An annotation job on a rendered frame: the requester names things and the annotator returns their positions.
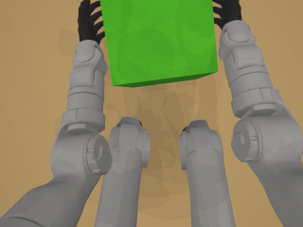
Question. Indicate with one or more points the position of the left robot thigh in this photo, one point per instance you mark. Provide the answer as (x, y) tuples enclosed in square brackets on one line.
[(119, 194)]

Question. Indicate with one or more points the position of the left robot forearm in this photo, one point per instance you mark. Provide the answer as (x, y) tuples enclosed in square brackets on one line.
[(84, 110)]

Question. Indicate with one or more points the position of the right robot hand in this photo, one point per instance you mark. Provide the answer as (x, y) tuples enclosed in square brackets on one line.
[(230, 11)]

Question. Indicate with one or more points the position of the right robot shin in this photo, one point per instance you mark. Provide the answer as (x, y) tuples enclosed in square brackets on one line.
[(215, 137)]

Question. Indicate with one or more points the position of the left robot hand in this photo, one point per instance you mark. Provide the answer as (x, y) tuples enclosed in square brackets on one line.
[(87, 30)]

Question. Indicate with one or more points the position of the robot left upper arm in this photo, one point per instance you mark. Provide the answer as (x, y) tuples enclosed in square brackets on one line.
[(77, 163)]

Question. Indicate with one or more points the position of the right robot forearm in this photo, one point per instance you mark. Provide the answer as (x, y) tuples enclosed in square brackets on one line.
[(247, 75)]

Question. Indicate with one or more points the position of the robot right upper arm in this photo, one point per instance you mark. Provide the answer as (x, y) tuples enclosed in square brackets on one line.
[(272, 145)]

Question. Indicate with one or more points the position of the carton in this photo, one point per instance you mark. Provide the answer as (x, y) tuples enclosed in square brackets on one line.
[(152, 42)]

